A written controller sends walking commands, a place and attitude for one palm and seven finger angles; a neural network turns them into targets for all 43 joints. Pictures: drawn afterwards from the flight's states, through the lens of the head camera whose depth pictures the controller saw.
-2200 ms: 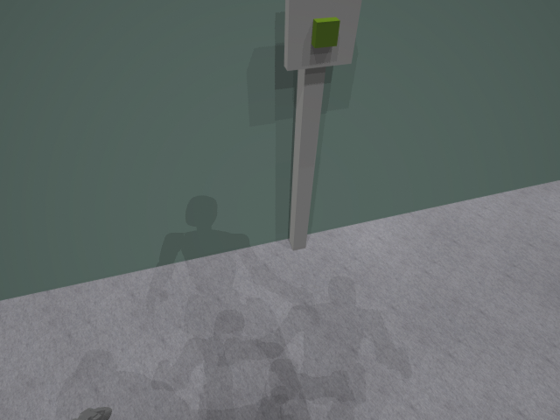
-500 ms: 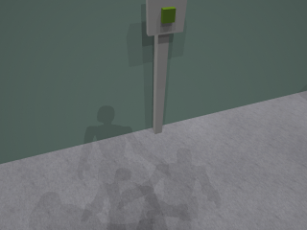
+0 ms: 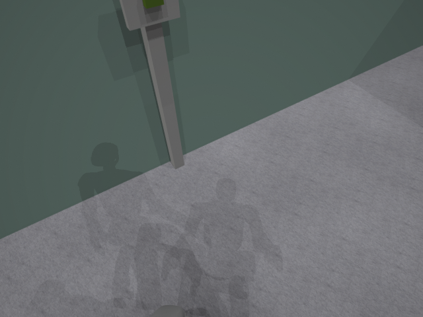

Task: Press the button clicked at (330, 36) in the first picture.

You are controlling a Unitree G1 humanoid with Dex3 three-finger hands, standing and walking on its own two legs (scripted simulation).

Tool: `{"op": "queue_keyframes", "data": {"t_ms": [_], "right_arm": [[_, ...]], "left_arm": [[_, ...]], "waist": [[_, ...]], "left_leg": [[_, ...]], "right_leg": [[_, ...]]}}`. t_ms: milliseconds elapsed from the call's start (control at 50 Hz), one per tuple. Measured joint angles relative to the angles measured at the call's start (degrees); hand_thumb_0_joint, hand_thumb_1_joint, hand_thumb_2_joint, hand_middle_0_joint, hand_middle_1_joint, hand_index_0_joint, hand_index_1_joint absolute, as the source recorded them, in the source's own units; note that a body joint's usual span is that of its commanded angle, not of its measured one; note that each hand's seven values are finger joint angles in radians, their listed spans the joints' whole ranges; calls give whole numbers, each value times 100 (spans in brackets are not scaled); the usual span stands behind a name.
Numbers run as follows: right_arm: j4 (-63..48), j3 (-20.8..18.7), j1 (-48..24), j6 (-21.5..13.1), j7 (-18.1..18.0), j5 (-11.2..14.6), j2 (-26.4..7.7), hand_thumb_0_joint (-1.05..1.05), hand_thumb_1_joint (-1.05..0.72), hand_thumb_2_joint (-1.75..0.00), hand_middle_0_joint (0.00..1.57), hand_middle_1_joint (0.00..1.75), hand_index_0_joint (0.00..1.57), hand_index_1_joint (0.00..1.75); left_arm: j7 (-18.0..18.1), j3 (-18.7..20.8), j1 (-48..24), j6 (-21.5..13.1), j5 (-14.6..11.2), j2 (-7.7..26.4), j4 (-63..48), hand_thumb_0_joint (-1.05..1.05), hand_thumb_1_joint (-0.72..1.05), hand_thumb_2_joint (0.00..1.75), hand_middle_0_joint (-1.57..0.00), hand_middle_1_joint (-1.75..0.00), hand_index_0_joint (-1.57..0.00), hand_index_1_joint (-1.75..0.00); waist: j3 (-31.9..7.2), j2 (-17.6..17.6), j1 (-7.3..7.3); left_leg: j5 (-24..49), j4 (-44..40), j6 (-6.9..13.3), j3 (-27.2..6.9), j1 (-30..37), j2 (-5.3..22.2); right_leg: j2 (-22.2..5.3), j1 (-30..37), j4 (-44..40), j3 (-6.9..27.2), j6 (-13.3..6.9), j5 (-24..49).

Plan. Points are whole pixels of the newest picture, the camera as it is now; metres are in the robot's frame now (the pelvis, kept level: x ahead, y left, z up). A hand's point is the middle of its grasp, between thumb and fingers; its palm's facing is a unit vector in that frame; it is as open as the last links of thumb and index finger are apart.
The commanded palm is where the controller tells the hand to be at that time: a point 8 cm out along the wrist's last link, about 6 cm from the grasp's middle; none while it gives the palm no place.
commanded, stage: walk to a spot facing it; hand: left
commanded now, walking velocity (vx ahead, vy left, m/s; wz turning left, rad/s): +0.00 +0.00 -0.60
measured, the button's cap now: out of the picture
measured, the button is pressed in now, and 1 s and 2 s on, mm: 0 0 0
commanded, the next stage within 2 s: turn to face it in 1.94 s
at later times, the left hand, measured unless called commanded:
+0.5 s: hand (112, 316) +0.13 +0.23 -0.16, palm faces -0.29 -0.94 -0.21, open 7.4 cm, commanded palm none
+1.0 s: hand (157, 294) +0.18 +0.15 -0.18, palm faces -0.52 -0.83 -0.18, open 7.4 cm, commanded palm none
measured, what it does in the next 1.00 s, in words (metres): steps on the spot, turning right: left foot, then right foot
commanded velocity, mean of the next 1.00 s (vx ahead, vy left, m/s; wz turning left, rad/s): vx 0.19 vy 0.00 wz -0.55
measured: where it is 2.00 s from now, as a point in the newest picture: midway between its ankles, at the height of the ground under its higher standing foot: (292, 278)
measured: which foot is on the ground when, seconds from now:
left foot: up 0.00-0.16, down 0.18-0.64, up 0.66-1.00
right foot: down 0.00-0.18, up 0.20-0.64, down 0.66-1.00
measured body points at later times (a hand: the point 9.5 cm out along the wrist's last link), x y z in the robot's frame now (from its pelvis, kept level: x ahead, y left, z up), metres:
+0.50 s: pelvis -0.02 +0.06 +0.00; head +0.01 +0.07 +0.45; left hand +0.15 +0.28 -0.15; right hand -0.06 -0.20 -0.13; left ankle -0.03 +0.16 -0.74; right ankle -0.06 -0.09 -0.68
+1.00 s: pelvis +0.08 -0.01 -0.01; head +0.11 -0.01 +0.44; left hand +0.21 +0.19 -0.16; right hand +0.02 -0.28 -0.13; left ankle +0.24 +0.03 -0.71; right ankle -0.07 -0.08 -0.74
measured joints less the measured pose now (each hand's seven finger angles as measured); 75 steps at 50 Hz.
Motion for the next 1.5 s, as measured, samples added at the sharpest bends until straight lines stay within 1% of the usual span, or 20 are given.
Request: {"op": "queue_keyframes", "data": {"t_ms": [120, 180, 200, 240, 300, 360, 500, 640, 660, 700, 760, 900, 1020, 1040, 1060, 1100, 1140, 1200, 1340, 1500], "right_arm": [[-158, 21, -76, -76, -45, 64, 9, 0, -90, -89, 20, 30, 20, 30], [-307, 74, -8, -217, -67, 86, 31, 0, -90, -89, 20, 30, 20, 30], [-320, 85, 10, -253, -78, 65, 79, 0, -90, -89, 20, 30, 20, 30], [-348, 142, 93, -250, -74, 27, 146, 0, -90, -89, 20, 30, 20, 30], [-330, 198, 251, -231, -75, -24, 210, 0, -90, -89, 21, 30, 21, 30], [-299, 210, 384, -254, -76, -38, 240, 0, -90, -89, 21, 30, 21, 30], [-165, 184, 691, -320, -26, -61, 264, 0, -90, -89, 21, 30, 21, 30], [127, 75, 1132, -316, 53, -91, 3, 0, -90, -89, 21, 30, 21, 30], [160, 68, 1224, -291, 73, -62, -35, 0, -90, -89, 21, 30, 21, 30], [297, 61, 1236, -132, 98, -55, -132, 0, -90, -89, 21, 30, 21, 30], [369, 34, 1114, -58, 143, -78, -181, 1, -90, -89, 20, 30, 20, 30], [-80, -13, 551, -233, 262, -76, -64, 1, -91, -89, 20, 30, 20, 30], [-318, 50, 157, -412, 300, -31, 105, 0, -91, -89, 20, 30, 20, 30], [-362, 78, 131, -479, 283, -33, 114, 0, -91, -89, 20, 30, 20, 30], [-393, 100, 85, -566, 250, -60, 132, 0, -90, -89, 20, 30, 20, 30], [-392, 166, 32, -674, 183, -94, 231, 0, -90, -89, 20, 30, 20, 30], [-332, 212, 128, -684, 136, -90, 337, 0, -90, -89, 21, 30, 21, 30], [-120, 227, 423, -697, 69, -82, 493, 0, -90, -89, 21, 30, 21, 30], [412, 86, 1160, -716, -15, -34, 477, -1, -93, -89, 21, 30, 21, 30], [781, 109, 1793, -703, 3, -74, 545, 0, -91, -89, 20, 30, 20, 30]], "left_arm": [[16, 105, -131, 59, 38, 224, -72, 0, 90, 90, -20, -30, -20, -30], [20, 158, -193, 131, 17, 381, -128, 0, 90, 90, -20, -30, -20, -30], [9, 195, -252, 161, 3, 453, -114, 0, 90, 90, -20, -30, -20, -30], [-29, 272, -336, 209, 36, 548, -95, 0, 91, 90, -20, -30, -20, -30], [-115, 348, -386, 207, 71, 648, -135, 0, 91, 90, -20, -30, -19, -30], [-159, 350, -396, 217, 61, 658, -155, 0, 91, 90, -20, -30, -19, -30], [-213, 257, -598, 308, 32, 496, -94, 0, 91, 90, -19, -30, -19, -30], [-325, 126, -816, 139, 57, 253, -189, 0, 91, 90, -19, -30, -19, -30], [-310, 104, -846, 28, 62, 255, -228, 0, 91, 90, -20, -30, -19, -30], [-226, 56, -861, -156, -3, 176, -247, 0, 91, 90, -20, -30, -19, -30], [-115, 18, -571, -294, -21, 101, -213, 0, 91, 90, -20, -30, -20, -30], [-87, -36, 110, -361, 24, 76, 253, 0, 90, 90, -20, -30, -20, -30], [-64, 35, 502, -331, 49, 147, 523, 0, 90, 90, -20, -30, -20, -30], [-60, 63, 579, -321, 41, 164, 549, 0, 90, 90, -20, -30, -20, -30], [-62, 101, 620, -294, 18, 182, 583, 0, 90, 90, -20, -30, -20, -30], [-72, 164, 555, -197, -5, 250, 681, 0, 90, 90, -20, -30, -20, -30], [-106, 205, 453, -136, 20, 306, 725, 1, 91, 90, -20, -30, -20, -30], [-171, 268, 217, -105, 68, 355, 605, 1, 91, 90, -20, -30, -19, -30], [-211, 326, -273, -63, 108, 207, 249, 0, 91, 90, -19, -30, -19, -30], [-243, 231, -888, 4, 107, 29, 224, 0, 91, 90, -19, -30, -19, -30]], "waist": [[-135, -117, 67], [-230, -167, 4], [-214, -255, -34], [-179, -320, -68], [-141, -318, -62], [-116, -256, -70], [14, -128, -230], [-51, 168, -473], [-73, 178, -473], [-32, 288, -451], [-101, 250, -373], [-182, 82, -292], [-121, -81, -39], [-124, -108, -2], [-102, -135, -1], [-20, -241, -6], [-39, -273, -34], [-93, -291, -57], [-212, -235, -168], [-3, -165, -504]], "left_leg": [[-246, -1321, 112, -39, 557, -137], [69, -2625, 285, -28, 1083, -172], [144, -2684, 378, 32, 1100, -214], [270, -2673, 490, 171, 1164, -189], [396, -2881, 534, 382, 1396, -73], [406, -2988, 552, 609, 1549, 38], [263, -2922, 500, 1168, 1703, 285], [-244, -2271, 201, 1678, 1611, 744], [-433, -1780, 167, 1639, 1418, 830], [-844, -416, 111, 1054, 859, 812], [-483, 666, 34, 617, 165, 661], [593, -227, -108, 469, -642, 641], [766, -1731, 14, 529, -229, 400], [781, -2084, 46, 572, 10, 346], [1089, -2143, 223, 632, 89, 335], [853, -1769, 500, 832, 142, 365], [593, -1858, 593, 1003, 415, 399], [676, -2447, 594, 1206, 922, 368], [693, -3437, 600, 1657, 1796, 210], [248, -3715, 353, 2111, 2570, 232]], "right_leg": [[143, -173, -73, 400, 163, 184], [250, -395, 158, 552, 313, 149], [236, -554, 528, 556, 350, -297], [178, -951, 1747, 229, 508, -1120], [-33, -1366, 3442, -205, 677, -1187], [-325, -1363, 3946, -432, 777, -1130], [-769, -769, 2852, -761, 799, -1382], [-699, 233, 873, -1232, 448, -1348], [-667, 330, 632, -1217, 301, -1097], [-540, 310, 861, -1214, 196, -1063], [-439, 615, 568, -1024, 177, -1061], [-378, 1286, -302, -552, 242, -863], [-408, 1630, -198, -209, 437, -1301], [-415, 1601, 36, -125, 467, -1491], [-413, 1427, 550, -93, 414, -1704], [-386, 771, 2289, -133, 293, -1967], [-425, 98, 3666, -397, 229, -1677], [-631, -680, 4396, -759, 270, -973], [-1021, -1697, 3995, -868, 472, 24], [-1168, -1629, 2292, -1159, 464, 120]]}}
